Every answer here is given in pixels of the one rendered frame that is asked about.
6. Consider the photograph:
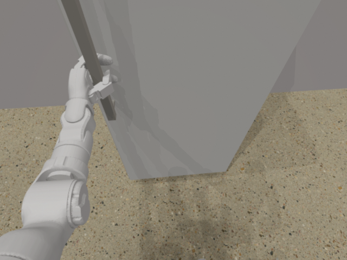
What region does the left robot hand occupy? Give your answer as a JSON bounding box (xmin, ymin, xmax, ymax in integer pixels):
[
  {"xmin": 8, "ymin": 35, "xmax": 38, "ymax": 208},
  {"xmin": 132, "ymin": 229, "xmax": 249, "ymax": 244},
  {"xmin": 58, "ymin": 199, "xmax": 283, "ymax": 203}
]
[{"xmin": 68, "ymin": 53, "xmax": 118, "ymax": 107}]

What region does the left robot forearm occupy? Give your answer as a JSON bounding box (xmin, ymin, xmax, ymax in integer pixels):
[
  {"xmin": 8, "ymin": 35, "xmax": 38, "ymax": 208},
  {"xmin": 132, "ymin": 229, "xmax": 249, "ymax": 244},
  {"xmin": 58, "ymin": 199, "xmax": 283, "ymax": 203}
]
[{"xmin": 21, "ymin": 99, "xmax": 96, "ymax": 223}]

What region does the fridge door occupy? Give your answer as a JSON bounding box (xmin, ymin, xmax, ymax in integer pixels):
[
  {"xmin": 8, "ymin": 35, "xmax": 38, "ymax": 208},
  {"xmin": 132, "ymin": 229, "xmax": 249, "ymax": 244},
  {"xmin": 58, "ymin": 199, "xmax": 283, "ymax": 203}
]
[{"xmin": 57, "ymin": 0, "xmax": 321, "ymax": 180}]

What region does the robot left upper arm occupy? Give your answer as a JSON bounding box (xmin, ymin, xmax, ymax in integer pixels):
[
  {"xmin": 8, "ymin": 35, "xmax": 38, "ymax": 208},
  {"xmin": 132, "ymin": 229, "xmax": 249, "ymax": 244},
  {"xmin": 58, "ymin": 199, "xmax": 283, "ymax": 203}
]
[{"xmin": 0, "ymin": 179, "xmax": 90, "ymax": 260}]

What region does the handle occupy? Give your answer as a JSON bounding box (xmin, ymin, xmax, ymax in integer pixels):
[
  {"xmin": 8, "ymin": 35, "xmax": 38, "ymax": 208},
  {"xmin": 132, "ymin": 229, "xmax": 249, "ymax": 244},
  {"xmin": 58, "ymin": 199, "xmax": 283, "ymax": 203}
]
[{"xmin": 61, "ymin": 0, "xmax": 116, "ymax": 121}]

